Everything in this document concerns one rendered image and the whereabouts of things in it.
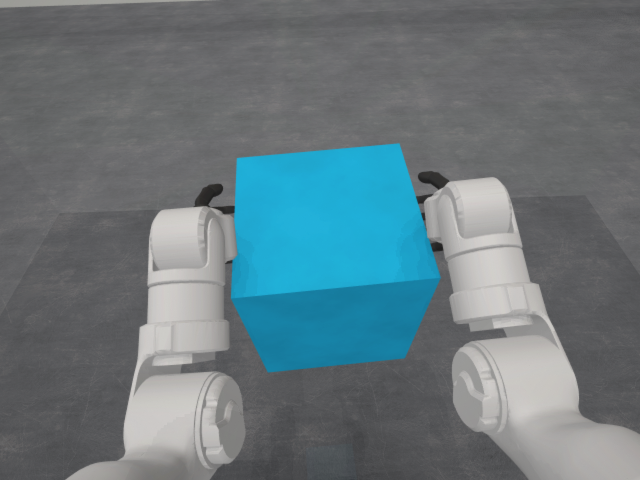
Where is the robot right forearm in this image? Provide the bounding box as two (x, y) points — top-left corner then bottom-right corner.
(424, 177), (579, 405)

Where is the carton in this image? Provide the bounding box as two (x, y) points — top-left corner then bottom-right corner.
(231, 143), (441, 373)

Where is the robot left forearm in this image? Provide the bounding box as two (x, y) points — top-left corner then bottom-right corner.
(123, 206), (238, 446)

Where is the robot right hand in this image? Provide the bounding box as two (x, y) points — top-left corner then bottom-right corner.
(416, 171), (450, 252)

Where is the robot left hand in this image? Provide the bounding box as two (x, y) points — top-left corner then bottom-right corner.
(194, 184), (235, 264)

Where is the right robot upper arm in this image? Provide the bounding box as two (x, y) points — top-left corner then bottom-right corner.
(452, 334), (640, 480)

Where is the left robot upper arm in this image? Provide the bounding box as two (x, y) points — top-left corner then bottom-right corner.
(66, 371), (246, 480)

